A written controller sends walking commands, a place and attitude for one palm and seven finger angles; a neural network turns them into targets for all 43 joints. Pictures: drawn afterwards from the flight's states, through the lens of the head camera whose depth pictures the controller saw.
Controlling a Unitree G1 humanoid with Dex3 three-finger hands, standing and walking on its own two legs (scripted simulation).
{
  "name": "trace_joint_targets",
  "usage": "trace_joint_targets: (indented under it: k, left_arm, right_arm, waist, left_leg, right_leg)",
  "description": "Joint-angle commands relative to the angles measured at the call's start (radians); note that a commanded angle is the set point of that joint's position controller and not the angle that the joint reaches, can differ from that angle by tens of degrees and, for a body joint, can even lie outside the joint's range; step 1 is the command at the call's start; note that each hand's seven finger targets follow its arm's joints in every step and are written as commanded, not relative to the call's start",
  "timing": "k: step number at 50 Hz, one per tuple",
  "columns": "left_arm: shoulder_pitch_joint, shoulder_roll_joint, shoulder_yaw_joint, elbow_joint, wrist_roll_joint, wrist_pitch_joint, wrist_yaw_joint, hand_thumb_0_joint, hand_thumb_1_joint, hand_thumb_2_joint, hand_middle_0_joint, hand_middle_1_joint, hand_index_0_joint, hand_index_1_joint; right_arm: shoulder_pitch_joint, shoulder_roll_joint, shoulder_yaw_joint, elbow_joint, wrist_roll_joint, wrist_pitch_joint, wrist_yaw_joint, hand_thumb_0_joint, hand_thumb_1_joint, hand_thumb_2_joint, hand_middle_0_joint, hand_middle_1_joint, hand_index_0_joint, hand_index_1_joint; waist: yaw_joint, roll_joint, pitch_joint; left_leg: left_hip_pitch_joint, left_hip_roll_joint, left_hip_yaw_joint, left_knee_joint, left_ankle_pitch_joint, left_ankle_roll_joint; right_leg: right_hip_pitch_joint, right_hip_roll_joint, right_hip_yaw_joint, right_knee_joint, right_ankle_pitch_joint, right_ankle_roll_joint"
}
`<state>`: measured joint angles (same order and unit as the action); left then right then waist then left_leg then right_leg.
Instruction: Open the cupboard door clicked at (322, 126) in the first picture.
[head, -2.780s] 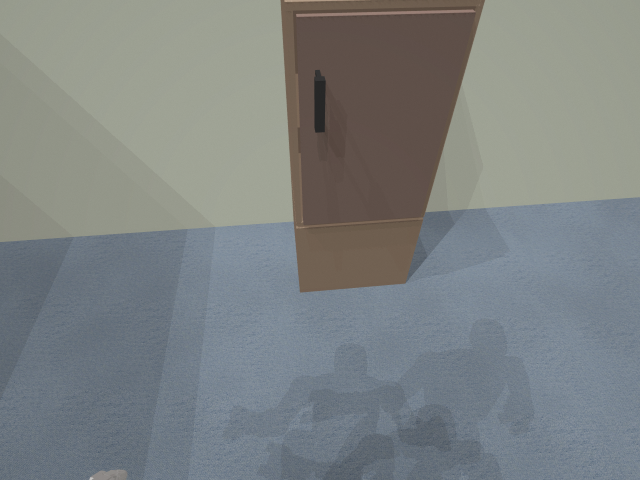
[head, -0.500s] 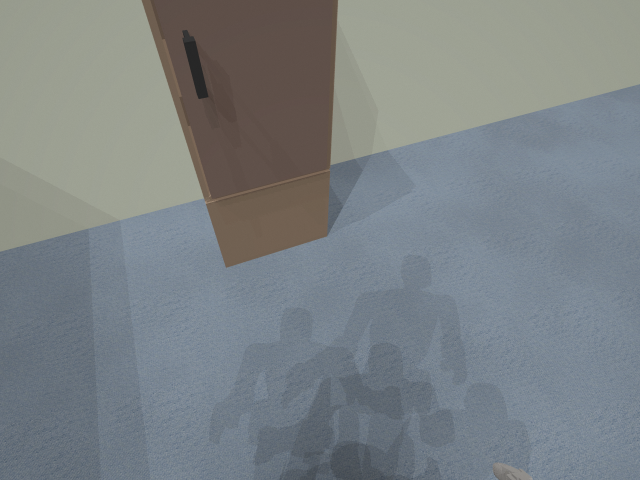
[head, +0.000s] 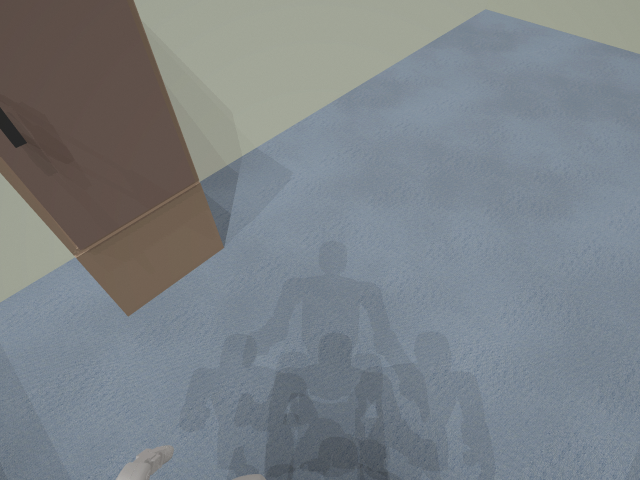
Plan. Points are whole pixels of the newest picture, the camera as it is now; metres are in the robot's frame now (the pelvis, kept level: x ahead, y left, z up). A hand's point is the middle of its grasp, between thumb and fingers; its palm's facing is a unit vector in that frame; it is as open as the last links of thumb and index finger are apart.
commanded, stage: walk to a spot facing it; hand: left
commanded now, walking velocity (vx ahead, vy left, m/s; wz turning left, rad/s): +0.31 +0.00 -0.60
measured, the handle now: out of the picture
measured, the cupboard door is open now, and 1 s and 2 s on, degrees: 0 0 0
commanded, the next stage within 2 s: turn to face it in 0.84 s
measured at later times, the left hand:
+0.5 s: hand (177, 440) +0.20 +0.23 -0.16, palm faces -0.23 -0.96 -0.16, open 7.4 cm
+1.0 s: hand (333, 279) +0.49 +0.00 -0.17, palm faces -0.59 -0.79 -0.18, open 7.3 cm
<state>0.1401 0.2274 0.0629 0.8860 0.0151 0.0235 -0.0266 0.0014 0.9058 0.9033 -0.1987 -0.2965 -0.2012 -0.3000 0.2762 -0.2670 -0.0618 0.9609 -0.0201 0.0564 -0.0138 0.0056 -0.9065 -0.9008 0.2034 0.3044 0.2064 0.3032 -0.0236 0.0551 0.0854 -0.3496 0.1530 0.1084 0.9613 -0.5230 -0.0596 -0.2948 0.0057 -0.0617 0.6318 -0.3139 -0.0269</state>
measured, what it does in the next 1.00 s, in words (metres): walks ahead, turning right: left foot, then right foot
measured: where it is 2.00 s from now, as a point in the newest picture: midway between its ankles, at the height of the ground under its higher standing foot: (368, 437)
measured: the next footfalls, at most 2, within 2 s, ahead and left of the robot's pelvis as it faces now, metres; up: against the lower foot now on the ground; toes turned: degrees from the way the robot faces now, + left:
left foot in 0.36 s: +0.18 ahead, +0.12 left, +0.00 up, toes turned -8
right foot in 0.90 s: +0.33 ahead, -0.17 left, +0.00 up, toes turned -41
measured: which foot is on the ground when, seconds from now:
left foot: up 0.00-0.34, down 0.36-0.88, up 0.90-1.00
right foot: down 0.00-0.36, up 0.38-0.88, down 0.90-1.00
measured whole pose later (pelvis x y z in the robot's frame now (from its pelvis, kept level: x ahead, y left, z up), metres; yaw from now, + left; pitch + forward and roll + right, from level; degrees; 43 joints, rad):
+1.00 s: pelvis +0.27 -0.06 -0.01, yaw -36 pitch -1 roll +0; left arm 0.06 0.19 0.06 0.91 0.01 -0.03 -0.01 0.00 0.91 0.90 -0.20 -0.30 -0.20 -0.30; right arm 0.39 -0.14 -0.05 1.05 -0.01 0.01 -0.03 0.01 -0.91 -0.90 0.20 0.30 0.21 0.30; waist -0.06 -0.01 0.15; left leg -0.36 0.14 0.10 1.35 -0.50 -0.07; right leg -0.42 0.04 -0.15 0.68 -0.25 -0.12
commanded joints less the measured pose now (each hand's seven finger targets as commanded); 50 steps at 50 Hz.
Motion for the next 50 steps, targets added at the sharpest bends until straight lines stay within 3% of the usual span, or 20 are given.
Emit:
trace_joint_targets:
  k: [1,4,13,16,17,18,19,20,22,25,32,37,40,42,43,44,45,46,47,50]
  left_arm:
    - [0.075,0.207,0.049,-0.041,0.005,-0.019,0.031,0.000,0.900,0.900,-0.200,-0.300,-0.200,-0.300]
    - [0.081,0.197,0.043,-0.036,0.006,-0.039,0.023,0.000,0.900,0.900,-0.200,-0.300,-0.200,-0.300]
    - [0.146,0.203,0.051,-0.005,0.012,-0.051,0.020,0.000,0.900,0.900,-0.200,-0.300,-0.200,-0.300]
    - [0.101,0.169,0.051,-0.013,0.007,-0.044,0.018,0.000,0.900,0.900,-0.200,-0.300,-0.200,-0.300]
    - [0.087,0.110,0.041,-0.031,0.005,-0.040,0.011,0.000,0.900,0.900,-0.200,-0.300,-0.200,-0.300]
    - [0.101,0.038,0.029,-0.053,-0.006,-0.040,-0.002,0.000,0.900,0.900,-0.200,-0.300,-0.200,-0.300]
    - [0.066,0.080,0.040,-0.069,0.006,-0.044,-0.004,0.000,0.900,0.900,-0.200,-0.300,-0.200,-0.300]
    - [0.017,0.094,0.050,-0.052,0.015,-0.041,-0.010,0.000,0.900,0.900,-0.200,-0.300,-0.200,-0.300]
    - [0.076,0.074,0.051,-0.006,0.024,-0.031,-0.030,0.000,0.900,0.900,-0.200,-0.300,-0.200,-0.300]
    - [0.141,0.027,0.044,0.030,0.022,-0.011,-0.028,0.000,0.900,0.900,-0.200,-0.300,-0.200,-0.300]
    - [-0.005,-0.016,0.032,-0.003,0.023,0.001,-0.029,0.000,0.900,0.900,-0.200,-0.300,-0.200,-0.300]
    - [-0.151,-0.039,0.017,-0.038,0.017,-0.007,-0.029,0.000,0.900,0.900,-0.200,-0.300,-0.200,-0.300]
    - [-0.113,-0.024,0.020,-0.028,0.016,-0.017,-0.023,0.000,0.900,0.900,-0.200,-0.300,-0.200,-0.300]
    - [0.023,0.014,0.031,0.004,0.021,-0.031,-0.015,0.000,0.900,0.900,-0.200,-0.300,-0.200,-0.300]
    - [0.154,0.056,0.044,0.037,0.023,-0.046,-0.009,0.000,0.900,0.900,-0.200,-0.300,-0.200,-0.300]
    - [0.262,0.161,0.063,0.069,0.024,-0.060,0.001,0.000,0.900,0.900,-0.200,-0.300,-0.200,-0.300]
    - [0.333,0.254,0.079,0.080,-0.001,-0.068,0.016,0.000,0.900,0.900,-0.200,-0.300,-0.200,-0.300]
    - [0.307,0.255,0.081,0.060,-0.021,-0.052,0.032,0.000,0.900,0.900,-0.200,-0.300,-0.200,-0.300]
    - [0.222,0.233,0.071,0.037,-0.015,-0.049,0.039,0.000,0.900,0.900,-0.200,-0.300,-0.200,-0.300]
    - [0.049,0.095,0.022,0.013,-0.005,-0.056,0.058,0.000,0.900,0.900,-0.200,-0.300,-0.200,-0.300]
  right_arm:
    - [-0.122,-0.094,-0.023,-0.131,-0.012,-0.045,0.020,0.000,-0.900,-0.900,0.200,0.300,0.200,0.300]
    - [-0.070,-0.072,-0.023,-0.105,-0.015,-0.045,0.027,0.000,-0.900,-0.900,0.200,0.300,0.200,0.300]
    - [-0.119,-0.048,-0.020,-0.157,0.000,-0.090,0.029,0.000,-0.900,-0.900,0.200,0.300,0.200,0.300]
    - [0.036,-0.066,-0.023,-0.108,0.006,-0.109,0.009,0.000,-0.900,-0.900,0.200,0.300,0.200,0.300]
    - [0.160,-0.124,-0.036,-0.072,0.000,-0.118,-0.008,0.000,-0.900,-0.900,0.200,0.300,0.200,0.300]
    - [0.258,-0.236,-0.055,-0.054,-0.018,-0.117,-0.012,0.000,-0.900,-0.900,0.200,0.300,0.200,0.300]
    - [0.214,-0.220,-0.044,-0.062,-0.013,-0.112,-0.012,0.000,-0.900,-0.900,0.200,0.300,0.200,0.300]
    - [0.156,-0.159,-0.029,-0.063,-0.012,-0.116,-0.012,0.000,-0.900,-0.900,0.200,0.300,0.200,0.300]
    - [0.067,-0.081,-0.004,-0.069,-0.007,-0.130,-0.015,0.000,-0.900,-0.900,0.200,0.300,0.200,0.300]
    - [0.095,-0.032,0.006,-0.037,0.004,-0.148,-0.023,0.000,-0.900,-0.900,0.200,0.300,0.200,0.300]
    - [0.222,0.002,0.008,0.049,0.002,-0.150,-0.028,0.000,-0.900,-0.900,0.200,0.300,0.200,0.300]
    - [0.272,0.011,0.007,0.090,-0.008,-0.131,-0.028,0.000,-0.900,-0.900,0.200,0.300,0.200,0.300]
    - [0.247,-0.023,-0.008,0.085,-0.008,-0.119,-0.030,0.000,-0.900,-0.900,0.200,0.300,0.200,0.300]
    - [0.210,-0.064,-0.024,0.062,0.001,-0.115,-0.026,0.000,-0.900,-0.900,0.200,0.300,0.200,0.300]
    - [0.179,-0.077,-0.027,0.044,0.008,-0.113,-0.020,0.000,-0.900,-0.900,0.200,0.300,0.200,0.300]
    - [0.197,-0.038,-0.019,0.021,0.027,-0.110,-0.007,0.000,-0.900,-0.900,0.200,0.300,0.200,0.300]
    - [0.200,0.025,-0.008,-0.018,0.031,-0.115,-0.013,0.000,-0.900,-0.900,0.200,0.300,0.200,0.300]
    - [0.101,0.001,-0.013,-0.056,0.026,-0.110,-0.032,0.000,-0.900,-0.900,0.200,0.300,0.200,0.300]
    - [0.125,0.022,-0.009,-0.051,0.020,-0.106,-0.028,0.000,-0.900,-0.900,0.200,0.300,0.200,0.300]
    - [0.144,0.052,0.010,0.025,-0.005,-0.053,-0.027,0.000,-0.900,-0.900,0.200,0.300,0.200,0.300]
  waist:
    - [0.057,-0.180,-0.060]
    - [0.033,-0.188,-0.046]
    - [0.058,-0.219,-0.030]
    - [-0.023,-0.122,-0.056]
    - [-0.079,0.047,-0.109]
    - [-0.103,0.326,-0.136]
    - [-0.080,0.254,-0.074]
    - [-0.061,0.148,0.016]
    - [0.008,0.059,0.050]
    - [0.031,0.091,-0.001]
    - [0.002,0.053,0.031]
    - [-0.036,0.076,0.090]
    - [-0.007,0.109,0.038]
    - [0.060,0.112,-0.073]
    - [0.129,0.095,-0.162]
    - [0.169,-0.065,-0.290]
    - [0.158,-0.227,-0.429]
    - [0.166,-0.102,-0.364]
    - [0.111,-0.161,-0.371]
    - [0.000,-0.027,-0.166]
  left_leg:
    - [-0.278,0.003,-0.080,0.176,0.116,-0.006]
    - [-0.220,-0.018,-0.049,0.097,0.210,-0.023]
    - [-0.084,-0.085,-0.047,-0.242,0.179,-0.004]
    - [0.269,-0.105,-0.032,-0.483,0.234,0.005]
    - [0.445,0.014,-0.163,-0.594,0.079,0.031]
    - [0.520,0.301,-0.525,-0.764,-0.199,0.118]
    - [0.363,0.393,-0.629,-0.852,-0.343,0.173]
    - [0.228,0.345,-0.581,-0.882,-0.332,0.161]
    - [0.176,0.244,-0.331,-0.850,-0.077,0.098]
    - [0.234,0.163,-0.075,-0.784,0.309,0.055]
    - [0.372,0.189,0.058,-0.737,0.643,0.114]
    - [0.386,0.184,0.158,-0.697,0.824,0.144]
    - [0.423,0.197,0.209,-0.549,1.115,0.145]
    - [0.415,0.190,0.239,-0.333,1.252,0.116]
    - [0.330,0.175,0.240,-0.129,1.167,0.081]
    - [0.024,0.120,0.214,0.168,0.661,0.034]
    - [-0.263,-0.058,0.130,0.539,-0.134,-0.028]
    - [-0.283,-0.039,-0.052,0.568,-0.103,-0.005]
    - [-0.300,-0.003,-0.104,0.560,-0.011,-0.006]
    - [-0.150,0.021,-0.091,0.406,0.127,0.000]
  right_leg:
    - [0.128,-0.271,0.420,-0.414,-0.200,-0.148]
    - [0.059,-0.208,0.357,-0.433,-0.159,-0.127]
    - [0.043,-0.197,0.451,-0.400,-0.137,-0.153]
    - [-0.148,-0.113,0.403,-0.244,-0.133,-0.097]
    - [-0.269,-0.016,0.317,-0.039,-0.145,-0.056]
    - [-0.450,0.105,0.131,0.306,-0.274,0.003]
    - [-0.464,0.013,0.128,0.457,-0.235,0.008]
    - [-0.448,-0.024,0.124,0.554,-0.142,0.014]
    - [-0.415,-0.073,0.096,0.595,0.014,0.030]
    - [-0.392,-0.077,0.074,0.608,0.134,0.052]
    - [-0.508,-0.106,0.000,0.472,0.170,0.068]
    - [-0.429,-0.072,-0.088,0.206,0.139,0.044]
    - [-0.296,-0.009,-0.128,0.091,0.091,0.001]
    - [-0.094,0.039,-0.150,0.010,0.113,-0.027]
    - [0.130,0.042,-0.147,-0.086,0.195,-0.040]
    - [0.499,-0.151,0.066,-0.103,0.491,-0.115]
    - [0.692,-0.454,0.524,-0.088,1.047,-0.264]
    - [0.566,-0.454,0.465,-0.124,1.193,-0.294]
    - [0.526,-0.425,0.437,-0.138,0.976,-0.275]
    - [0.071,-0.308,0.217,-0.264,0.761,-0.173]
